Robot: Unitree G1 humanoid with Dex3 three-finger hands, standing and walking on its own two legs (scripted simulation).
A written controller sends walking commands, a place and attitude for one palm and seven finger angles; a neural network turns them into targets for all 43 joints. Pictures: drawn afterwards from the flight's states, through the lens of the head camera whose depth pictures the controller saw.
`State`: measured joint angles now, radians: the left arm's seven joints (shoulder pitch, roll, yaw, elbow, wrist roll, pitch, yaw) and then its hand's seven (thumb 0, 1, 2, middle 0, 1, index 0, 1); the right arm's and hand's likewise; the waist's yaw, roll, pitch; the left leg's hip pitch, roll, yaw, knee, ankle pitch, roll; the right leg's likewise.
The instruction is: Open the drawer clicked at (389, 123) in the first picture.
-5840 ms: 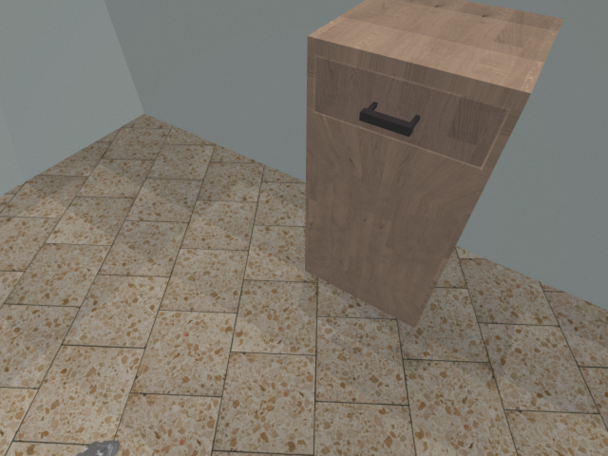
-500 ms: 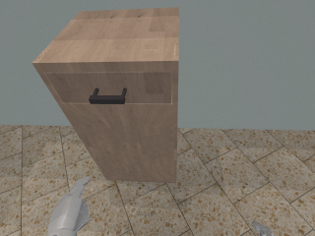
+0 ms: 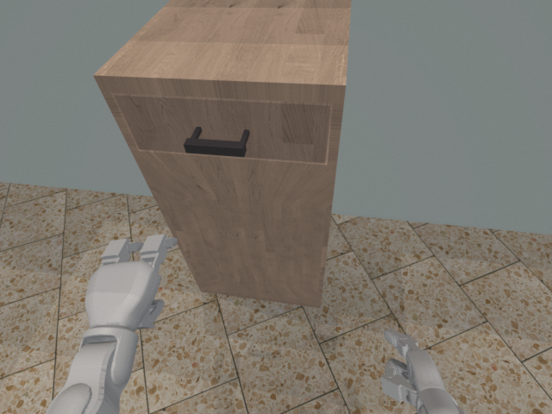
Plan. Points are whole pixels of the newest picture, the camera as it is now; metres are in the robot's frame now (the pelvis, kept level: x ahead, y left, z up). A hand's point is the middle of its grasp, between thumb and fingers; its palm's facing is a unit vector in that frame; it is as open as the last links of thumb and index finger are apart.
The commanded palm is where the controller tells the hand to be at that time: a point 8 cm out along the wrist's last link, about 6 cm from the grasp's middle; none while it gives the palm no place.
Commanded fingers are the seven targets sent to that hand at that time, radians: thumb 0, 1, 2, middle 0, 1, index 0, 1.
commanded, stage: raise the hand with hooked fingers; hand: left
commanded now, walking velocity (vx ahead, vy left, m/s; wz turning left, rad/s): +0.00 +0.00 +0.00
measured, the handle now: (218, 140) +0.58 +0.20 +0.06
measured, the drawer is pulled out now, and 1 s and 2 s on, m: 0.00 0.00 0.00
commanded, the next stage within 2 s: move the hooked fingers above the handle in 1.20 s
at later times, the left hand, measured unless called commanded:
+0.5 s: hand (125, 235) +0.30 +0.25 +0.12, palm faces +0.10 -0.08 -0.99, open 13.1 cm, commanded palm +0.27 +0.25 +0.18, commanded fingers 0.00 -0.50 0.30 -0.30 -1.20 -0.30 -1.20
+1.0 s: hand (104, 193) +0.33 +0.27 +0.17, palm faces +0.02 -0.05 -1.00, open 13.9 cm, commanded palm +0.30 +0.27 +0.23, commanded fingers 0.00 -0.50 0.30 -0.30 -1.20 -0.30 -1.20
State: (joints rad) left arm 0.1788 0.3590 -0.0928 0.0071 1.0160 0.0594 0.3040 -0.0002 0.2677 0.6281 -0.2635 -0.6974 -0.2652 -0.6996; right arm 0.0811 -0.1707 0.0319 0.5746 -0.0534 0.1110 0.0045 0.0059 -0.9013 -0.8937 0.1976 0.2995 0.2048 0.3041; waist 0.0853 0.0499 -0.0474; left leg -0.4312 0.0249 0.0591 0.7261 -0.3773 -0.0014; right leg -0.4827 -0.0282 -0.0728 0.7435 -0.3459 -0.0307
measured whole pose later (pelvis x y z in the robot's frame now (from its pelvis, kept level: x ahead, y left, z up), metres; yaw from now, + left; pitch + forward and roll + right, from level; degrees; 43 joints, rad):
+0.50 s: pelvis +0.02 +0.02 +0.02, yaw +0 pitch +1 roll +0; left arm 0.04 0.45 -0.07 -0.08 0.95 0.05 0.11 0.00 -0.30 0.38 -0.30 -1.07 -0.30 -1.07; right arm 0.08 -0.26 -0.02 0.62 -0.01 0.12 -0.01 0.01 -0.90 -0.89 0.19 0.30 0.20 0.30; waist 0.09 0.08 0.00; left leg -0.20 -0.01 0.08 0.46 -0.28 0.03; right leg -0.26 -0.04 -0.05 0.49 -0.25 0.01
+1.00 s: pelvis +0.02 +0.02 +0.03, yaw +1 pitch +1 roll +0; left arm -0.16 0.57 0.02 -0.04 0.83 -0.03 -0.13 0.00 -0.49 0.30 -0.31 -1.20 -0.31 -1.20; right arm 0.12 -0.28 0.00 0.62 0.01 0.16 0.01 0.01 -0.90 -0.89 0.20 0.30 0.20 0.30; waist 0.09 0.10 0.02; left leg -0.15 -0.01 0.06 0.36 -0.22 0.03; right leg -0.20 -0.04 -0.08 0.38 -0.19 0.01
